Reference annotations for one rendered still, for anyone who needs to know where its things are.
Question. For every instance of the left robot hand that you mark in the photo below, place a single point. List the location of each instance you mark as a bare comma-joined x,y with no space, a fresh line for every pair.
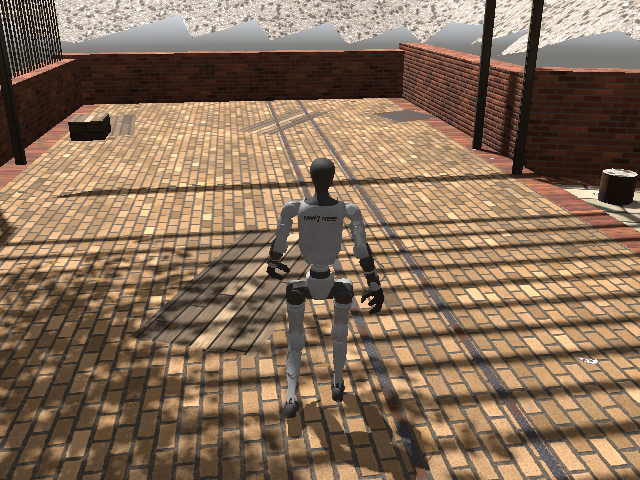
273,274

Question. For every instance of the robot right foot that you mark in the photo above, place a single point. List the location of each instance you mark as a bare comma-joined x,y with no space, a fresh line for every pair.
337,393

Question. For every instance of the right robot upper arm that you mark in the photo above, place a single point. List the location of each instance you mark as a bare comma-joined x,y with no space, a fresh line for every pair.
352,212

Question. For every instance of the right robot hand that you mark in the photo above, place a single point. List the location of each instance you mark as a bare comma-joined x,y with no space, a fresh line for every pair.
378,299

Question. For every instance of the robot right forearm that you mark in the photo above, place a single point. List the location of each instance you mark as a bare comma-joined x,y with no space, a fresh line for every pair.
370,271

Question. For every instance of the left robot upper arm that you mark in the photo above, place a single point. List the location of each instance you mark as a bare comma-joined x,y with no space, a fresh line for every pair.
289,210

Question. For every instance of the robot left forearm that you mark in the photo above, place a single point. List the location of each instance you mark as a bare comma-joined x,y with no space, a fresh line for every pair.
274,257

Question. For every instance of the robot right thigh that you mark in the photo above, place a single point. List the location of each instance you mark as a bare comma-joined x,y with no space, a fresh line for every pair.
342,299

